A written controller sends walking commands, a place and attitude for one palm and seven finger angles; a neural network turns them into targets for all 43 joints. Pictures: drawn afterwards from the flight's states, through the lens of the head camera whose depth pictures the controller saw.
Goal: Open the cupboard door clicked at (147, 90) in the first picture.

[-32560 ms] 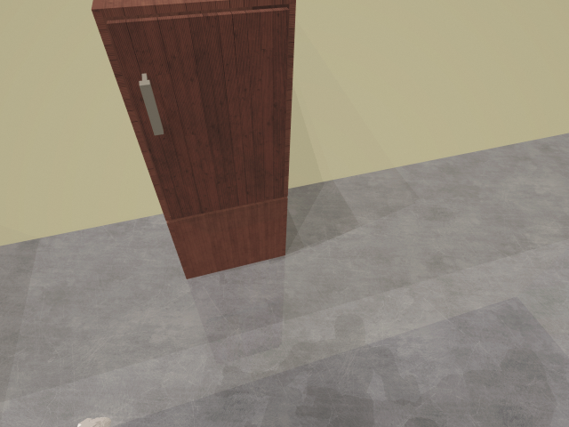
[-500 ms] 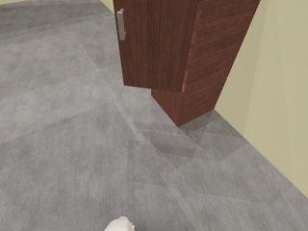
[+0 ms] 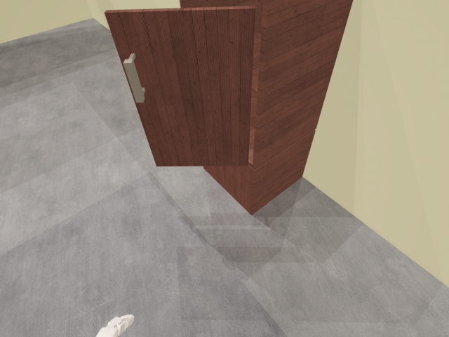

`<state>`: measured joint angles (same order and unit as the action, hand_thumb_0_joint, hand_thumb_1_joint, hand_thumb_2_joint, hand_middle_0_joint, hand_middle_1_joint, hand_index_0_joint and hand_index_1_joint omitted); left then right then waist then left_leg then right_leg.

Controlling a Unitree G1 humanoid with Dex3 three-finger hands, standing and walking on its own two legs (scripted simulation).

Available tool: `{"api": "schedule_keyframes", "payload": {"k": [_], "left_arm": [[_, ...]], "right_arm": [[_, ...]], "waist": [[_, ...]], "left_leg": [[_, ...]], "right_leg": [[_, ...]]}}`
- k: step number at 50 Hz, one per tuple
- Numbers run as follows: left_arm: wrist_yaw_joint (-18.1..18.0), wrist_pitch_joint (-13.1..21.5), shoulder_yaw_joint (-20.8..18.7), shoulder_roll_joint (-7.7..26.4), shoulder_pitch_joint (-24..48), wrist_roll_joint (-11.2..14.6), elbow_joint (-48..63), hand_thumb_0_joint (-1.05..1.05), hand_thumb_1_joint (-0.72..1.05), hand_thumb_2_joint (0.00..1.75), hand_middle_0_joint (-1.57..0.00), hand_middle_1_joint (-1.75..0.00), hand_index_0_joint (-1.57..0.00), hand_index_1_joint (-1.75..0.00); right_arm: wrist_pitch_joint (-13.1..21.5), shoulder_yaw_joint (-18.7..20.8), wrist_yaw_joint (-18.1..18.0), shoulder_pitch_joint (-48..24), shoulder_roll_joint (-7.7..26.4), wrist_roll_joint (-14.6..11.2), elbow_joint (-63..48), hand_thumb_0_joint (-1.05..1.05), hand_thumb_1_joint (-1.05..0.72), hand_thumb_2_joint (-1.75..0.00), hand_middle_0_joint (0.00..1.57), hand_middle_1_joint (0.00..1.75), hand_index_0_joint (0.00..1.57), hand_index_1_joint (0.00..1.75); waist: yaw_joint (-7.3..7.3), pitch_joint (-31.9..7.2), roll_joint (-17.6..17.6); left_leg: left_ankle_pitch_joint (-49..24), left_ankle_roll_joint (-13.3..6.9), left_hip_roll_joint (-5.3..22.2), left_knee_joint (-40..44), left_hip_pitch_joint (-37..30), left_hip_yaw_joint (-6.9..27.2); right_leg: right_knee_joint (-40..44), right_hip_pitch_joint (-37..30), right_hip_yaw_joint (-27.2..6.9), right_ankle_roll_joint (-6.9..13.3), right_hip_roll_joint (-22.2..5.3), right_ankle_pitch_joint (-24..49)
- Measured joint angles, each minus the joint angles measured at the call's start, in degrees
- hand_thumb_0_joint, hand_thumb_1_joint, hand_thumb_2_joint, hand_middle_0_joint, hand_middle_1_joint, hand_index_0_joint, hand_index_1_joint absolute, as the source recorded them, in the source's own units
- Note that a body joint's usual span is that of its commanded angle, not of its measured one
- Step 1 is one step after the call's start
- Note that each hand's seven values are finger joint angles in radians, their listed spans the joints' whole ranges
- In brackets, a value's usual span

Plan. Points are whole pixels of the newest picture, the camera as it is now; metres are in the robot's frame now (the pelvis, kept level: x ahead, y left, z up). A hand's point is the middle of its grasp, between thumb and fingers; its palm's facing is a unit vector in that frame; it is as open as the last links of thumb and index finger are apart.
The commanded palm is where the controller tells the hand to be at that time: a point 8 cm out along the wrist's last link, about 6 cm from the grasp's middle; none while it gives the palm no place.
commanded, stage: take the last steps up to it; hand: left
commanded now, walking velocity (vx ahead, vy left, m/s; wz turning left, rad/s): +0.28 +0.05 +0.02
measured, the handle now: (136, 78) +0.77 +0.29 +0.06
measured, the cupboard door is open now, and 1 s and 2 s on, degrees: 50 50 50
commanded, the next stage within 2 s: come to a stop and stand still in 0.30 s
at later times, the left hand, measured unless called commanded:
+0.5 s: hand out of the picture +0.13 +0.22 -0.18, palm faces +0.07 -0.99 -0.14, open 7.3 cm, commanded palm none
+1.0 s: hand (151, 273) +0.28 +0.19 -0.15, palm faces -0.01 -0.97 -0.25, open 7.3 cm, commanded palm none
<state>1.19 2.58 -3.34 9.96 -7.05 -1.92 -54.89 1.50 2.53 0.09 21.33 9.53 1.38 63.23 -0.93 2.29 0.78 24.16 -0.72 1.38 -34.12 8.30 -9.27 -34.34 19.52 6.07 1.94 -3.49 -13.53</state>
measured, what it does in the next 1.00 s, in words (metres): walks ahead: left foot, then right foot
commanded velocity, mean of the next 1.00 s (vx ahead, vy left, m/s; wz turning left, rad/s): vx -0.02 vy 0.02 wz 0.00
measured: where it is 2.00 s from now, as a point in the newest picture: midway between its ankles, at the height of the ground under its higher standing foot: outside the picture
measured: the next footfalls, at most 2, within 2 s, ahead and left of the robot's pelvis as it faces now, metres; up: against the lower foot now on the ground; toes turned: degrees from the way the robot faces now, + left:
left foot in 0.36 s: +0.26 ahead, +0.15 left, +0.00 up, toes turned +7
right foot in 0.82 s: +0.22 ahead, -0.10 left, +0.00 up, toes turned -4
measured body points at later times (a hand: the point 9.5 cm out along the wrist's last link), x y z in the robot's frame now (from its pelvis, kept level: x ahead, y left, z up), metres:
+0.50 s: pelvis +0.17 +0.06 +0.00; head +0.20 +0.08 +0.45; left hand +0.13 +0.28 -0.17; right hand +0.26 -0.17 -0.13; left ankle +0.22 +0.14 -0.73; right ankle +0.11 -0.07 -0.67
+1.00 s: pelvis +0.19 +0.00 +0.01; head +0.23 -0.01 +0.46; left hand +0.28 +0.24 -0.13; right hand +0.22 -0.25 -0.15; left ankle +0.17 +0.13 -0.68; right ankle +0.18 -0.10 -0.73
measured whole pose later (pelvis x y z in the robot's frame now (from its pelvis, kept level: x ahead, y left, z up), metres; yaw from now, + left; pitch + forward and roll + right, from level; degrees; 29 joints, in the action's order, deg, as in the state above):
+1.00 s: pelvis +0.19 +0.00 +0.01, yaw -1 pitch +0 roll +1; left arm -1.6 -0.3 -1.6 10.0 -8.6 -1.4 -56.6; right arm -3.8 3.7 -1.2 11.4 12.3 0.2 59.6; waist -0.7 4.7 0.6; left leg 28.8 2.5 0.0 -50.7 20.9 -1.5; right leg -30.0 12.0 2.9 1.2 -1.9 -17.5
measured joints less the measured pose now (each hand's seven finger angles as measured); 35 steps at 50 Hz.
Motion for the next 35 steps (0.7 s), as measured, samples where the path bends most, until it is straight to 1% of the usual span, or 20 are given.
{"api": "schedule_keyframes", "payload": {"k": [1, 2, 3, 4, 6, 9, 12, 15, 17, 18, 19, 21, 22, 23, 24, 25, 27, 30, 35], "left_arm": [[-0.17, 0.55, 0.21, -0.32, -0.16, 0.19, -0.07, 0.00, 0.91, 0.90, -0.19, -0.29, -0.20, -0.29], [-0.41, 0.93, 0.40, -0.60, -0.69, 0.35, -0.20, 0.00, 0.91, 0.90, -0.19, -0.29, -0.20, -0.29], [-0.71, 1.05, 0.53, -0.90, -1.47, 0.47, -0.41, 0.00, 0.91, 0.90, -0.19, -0.29, -0.20, -0.29], [-0.99, 1.08, 0.63, -1.24, -2.41, 0.58, -0.80, 0.00, 0.91, 0.90, -0.19, -0.29, -0.20, -0.29], [-1.82, 1.42, 0.06, -1.62, -4.44, 1.00, -1.81, 0.00, 0.93, 0.90, -0.20, -0.29, -0.20, -0.30], [-1.98, 1.80, -0.19, -0.51, -6.99, 0.80, -3.79, -0.01, 0.96, 0.90, -0.20, -0.29, -0.21, -0.30], [-1.57, 1.61, 0.34, -0.15, -9.38, 0.64, -6.14, -0.01, 0.95, 0.90, -0.20, -0.29, -0.20, -0.30], [-1.37, 1.03, 0.68, -0.34, -11.84, 0.47, -8.27, 0.00, 0.94, 0.90, -0.20, -0.29, -0.20, -0.30], [-1.30, 0.36, 0.75, -0.52, -13.56, 0.53, -9.50, 0.00, 0.93, 0.90, -0.20, -0.29, -0.20, -0.30], [-1.22, 0.00, 0.83, -0.78, -14.66, 0.57, -9.87, 0.00, 0.93, 0.90, -0.20, -0.29, -0.20, -0.30], [-1.14, -0.50, 0.89, -0.90, -15.18, 0.70, -10.24, 0.00, 0.93, 0.90, -0.20, -0.29, -0.20, -0.30], [-1.29, -1.71, 1.04, -0.64, -14.75, 0.66, -10.66, 0.00, 0.92, 0.90, -0.20, -0.29, -0.20, -0.29], [-1.38, -2.15, 1.09, -0.58, -14.22, 0.64, -10.66, 0.01, 0.92, 0.90, -0.20, -0.29, -0.20, -0.29], [-1.43, -2.43, 1.11, -0.52, -13.43, 0.64, -10.52, 0.01, 0.92, 0.90, -0.20, -0.29, -0.20, -0.29], [-1.51, -2.60, 1.13, -0.47, -12.46, 0.70, -10.21, 0.01, 0.92, 0.90, -0.20, -0.29, -0.20, -0.29], [-1.63, -2.72, 1.17, -0.46, -11.40, 0.79, -9.73, 0.01, 0.92, 0.90, -0.20, -0.29, -0.20, -0.29], [-1.84, -3.03, 1.21, -0.65, -9.51, 1.01, -8.38, 0.01, 0.92, 0.90, -0.19, -0.29, -0.20, -0.29], [-1.89, -4.00, 1.02, -0.61, -6.94, 0.90, -6.30, 0.01, 0.92, 0.90, -0.19, -0.29, -0.20, -0.29], [-2.03, -5.68, 0.04, 0.88, -3.01, 0.61, -3.15, 0.01, 0.92, 0.90, -0.20, -0.29, -0.20, -0.29]], "right_arm": [[-0.53, 0.00, 0.15, -0.35, 0.12, -0.07, 0.47, 0.00, -0.92, -0.90, 0.20, 0.30, 0.20, 0.30], [-0.94, 0.05, 0.26, -0.86, 0.16, -0.12, 0.82, 0.00, -0.92, -0.90, 0.20, 0.30, 0.20, 0.30], [-1.19, 0.17, 0.33, -1.45, 0.18, -0.17, 0.97, 0.00, -0.91, -0.90, 0.20, 0.30, 0.20, 0.30], [-1.29, 0.28, 0.37, -2.07, 0.21, -0.17, 0.91, 0.00, -0.91, -0.90, 0.20, 0.30, 0.20, 0.30], [-1.21, 0.41, 0.39, -3.37, 0.13, -0.14, 0.27, 0.00, -0.91, -0.90, 0.20, 0.30, 0.20, 0.30], [-0.96, 0.52, 0.52, -5.48, -0.27, -0.25, -1.12, 0.00, -0.91, -0.90, 0.20, 0.30, 0.20, 0.30], [-0.76, 0.54, 0.73, -7.95, -0.17, -0.36, -2.25, 0.00, -0.92, -0.90, 0.20, 0.30, 0.20, 0.30], [-0.51, 0.44, 0.99, -10.37, 0.20, -0.40, -3.20, 0.00, -0.92, -0.90, 0.20, 0.30, 0.19, 0.30], [0.14, 0.17, 1.00, -11.51, 0.42, -0.32, -3.90, 0.00, -0.92, -0.90, 0.20, 0.30, 0.19, 0.30], [0.75, 0.01, 0.96, -11.77, 0.77, -0.19, -4.49, 0.00, -0.92, -0.90, 0.20, 0.30, 0.20, 0.30], [1.39, 0.03, 0.68, -12.24, 0.85, 0.08, -4.99, 0.00, -0.92, -0.90, 0.20, 0.30, 0.20, 0.30], [1.81, -0.25, -0.05, -13.05, 0.16, 0.28, -5.78, 0.00, -0.92, -0.90, 0.20, 0.30, 0.20, 0.30], [1.74, -0.47, -0.37, -13.00, -0.16, 0.24, -6.10, 0.00, -0.91, -0.90, 0.20, 0.30, 0.20, 0.30], [1.61, -0.71, -0.75, -12.82, -0.51, 0.18, -6.24, 0.00, -0.91, -0.90, 0.20, 0.30, 0.20, 0.30], [1.50, -1.02, -1.15, -12.58, -0.90, 0.16, -6.13, 0.00, -0.91, -0.90, 0.20, 0.30, 0.20, 0.30], [1.36, -1.41, -1.51, -12.37, -1.27, 0.12, -5.80, 0.00, -0.91, -0.90, 0.20, 0.30, 0.20, 0.30], [0.93, -1.33, -2.52, -12.28, -1.52, -0.31, -5.12, -0.01, -0.93, -0.90, 0.20, 0.30, 0.20, 0.30], [-0.33, -1.22, -2.88, -12.55, -1.05, -0.29, -4.36, -0.01, -0.95, -0.90, 0.20, 0.30, 0.20, 0.30], [-1.97, -0.34, -2.92, -12.13, -0.63, 0.02, -4.21, -0.01, -0.93, -0.90, 0.20, 0.30, 0.20, 0.30]], "waist": [[-0.12, 0.48, 0.62], [-0.15, 0.79, 0.83], [-0.16, 0.98, 0.85], [-0.18, 1.01, 0.84], [-0.20, 0.82, 0.54], [0.26, 0.62, -0.55], [1.26, 0.76, -1.24], [2.53, 1.04, -1.84], [2.99, 1.09, -2.20], [3.23, 0.81, -1.92], [3.14, 0.87, -1.98], [3.23, 1.64, -3.33], [3.24, 1.62, -3.61], [3.18, 1.60, -3.77], [3.13, 1.63, -3.86], [3.13, 1.69, -3.88], [3.07, 1.70, -3.58], [2.43, 1.58, -2.91], [1.22, 1.84, -1.73]], "left_leg": [[2.62, -0.09, 0.26, -7.20, 2.65, 1.74], [3.11, -0.10, 0.23, -14.20, 5.59, 3.31], [2.13, -0.01, 0.33, -19.63, 8.36, 4.39], [0.28, 0.23, 0.70, -23.02, 10.87, 5.08], [-3.31, 1.01, 1.87, -24.54, 14.92, 5.84], [-6.48, 2.04, 3.26, -18.90, 18.18, 5.82], [-8.53, 2.24, 3.51, -11.20, 18.89, 5.36], [-9.84, 1.72, 2.72, -4.47, 17.41, 4.63], [-12.00, 1.22, 1.85, 0.97, 14.62, 3.79], [-13.81, 0.39, 1.74, 3.57, 12.95, 3.73], [-16.99, -0.78, 1.64, 2.71, 13.15, 3.46], [-13.17, -2.22, 0.89, -1.16, 13.23, 2.09], [-11.37, -2.54, 0.63, -1.28, 12.68, 1.61], [-10.53, -2.69, 0.31, -0.50, 11.89, 1.33], [-10.71, -2.40, -0.02, 0.91, 10.93, 1.20], [-11.38, -2.15, -0.32, 2.51, 9.96, 1.15], [-12.15, -2.57, -0.61, 5.01, 8.43, 1.13], [-12.03, -2.62, -0.14, 6.17, 7.37, 1.34], [-10.85, -1.52, 1.67, 5.15, 7.21, 1.94]], "right_leg": [[-0.74, -0.53, 0.53, 0.52, 0.55, -1.16], [-0.37, -1.49, 0.86, 0.83, 0.95, -2.01], [0.89, -2.80, 1.09, 0.96, 1.30, -2.31], [2.83, -4.27, 1.28, 0.78, 1.63, -2.01], [7.11, -7.11, 1.64, 0.46, 2.18, -0.86], [11.87, -10.67, 1.95, 0.42, 2.33, -0.17], [13.84, -13.44, 1.98, -0.41, 2.04, -0.96], [13.08, -15.63, 1.76, -1.73, 1.43, -3.37], [10.56, -16.49, 1.60, -2.85, 0.83, -6.16], [7.50, -15.84, 1.26, -3.10, 0.75, -8.29], [2.04, -13.98, 1.04, -2.63, 0.24, -10.75], [-13.07, -7.95, -1.64, -1.27, -0.24, -15.69], [-19.56, -4.66, -2.44, -0.92, -0.07, -15.87], [-23.71, -1.89, -2.80, -0.91, -0.04, -14.86], [-25.19, 0.15, -2.98, -1.20, -0.13, -13.48], [-24.66, 1.57, -3.13, -1.62, -0.24, -12.19], [-20.42, 3.00, -3.42, -2.37, -0.23, -10.96], [-15.05, 3.58, -3.42, -2.87, 0.36, -10.65], [-14.47, 3.29, -3.39, -2.73, 1.99, -12.08]]}}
